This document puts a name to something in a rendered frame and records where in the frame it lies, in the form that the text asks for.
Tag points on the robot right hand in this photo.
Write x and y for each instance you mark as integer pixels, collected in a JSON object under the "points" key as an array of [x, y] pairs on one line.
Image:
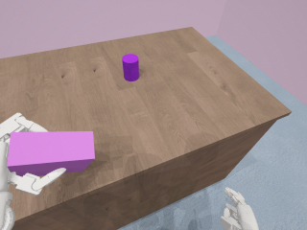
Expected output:
{"points": [[241, 218]]}

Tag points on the table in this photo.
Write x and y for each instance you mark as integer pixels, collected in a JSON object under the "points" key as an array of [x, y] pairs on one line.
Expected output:
{"points": [[185, 124]]}

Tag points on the left robot forearm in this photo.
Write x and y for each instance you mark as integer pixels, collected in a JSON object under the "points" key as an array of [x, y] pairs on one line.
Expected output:
{"points": [[7, 214]]}

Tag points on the robot left hand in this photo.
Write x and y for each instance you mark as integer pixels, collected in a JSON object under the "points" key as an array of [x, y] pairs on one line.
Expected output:
{"points": [[28, 183]]}

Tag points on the sponge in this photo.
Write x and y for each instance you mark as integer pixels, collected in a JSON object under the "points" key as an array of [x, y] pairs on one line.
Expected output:
{"points": [[41, 152]]}

